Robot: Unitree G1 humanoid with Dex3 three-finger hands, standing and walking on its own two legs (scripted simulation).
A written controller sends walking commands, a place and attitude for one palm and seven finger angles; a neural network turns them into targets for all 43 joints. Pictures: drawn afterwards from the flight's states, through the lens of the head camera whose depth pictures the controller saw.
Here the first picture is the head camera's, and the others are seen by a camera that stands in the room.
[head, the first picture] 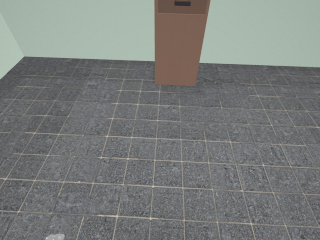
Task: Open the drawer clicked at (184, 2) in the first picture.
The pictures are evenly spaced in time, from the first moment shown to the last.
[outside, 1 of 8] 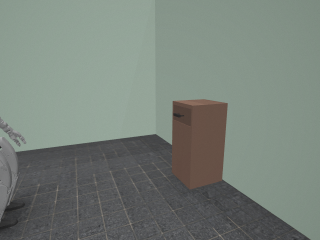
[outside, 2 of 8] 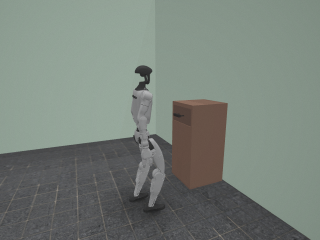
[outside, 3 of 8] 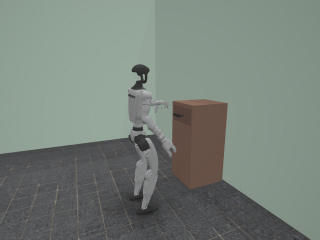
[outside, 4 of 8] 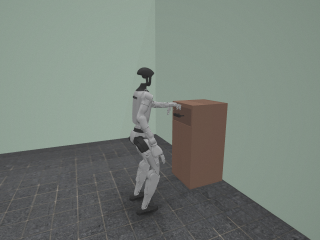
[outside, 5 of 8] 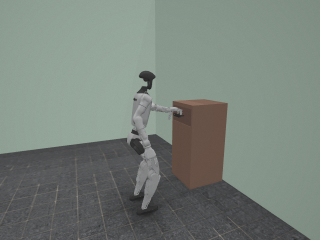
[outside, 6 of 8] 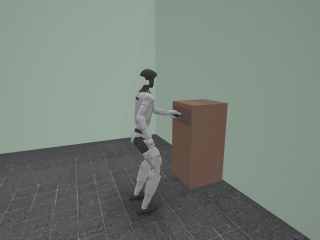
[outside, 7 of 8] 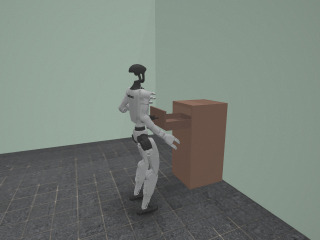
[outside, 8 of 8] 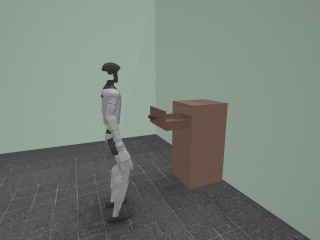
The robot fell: no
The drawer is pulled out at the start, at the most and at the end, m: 0.00 0.30 0.30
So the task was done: yes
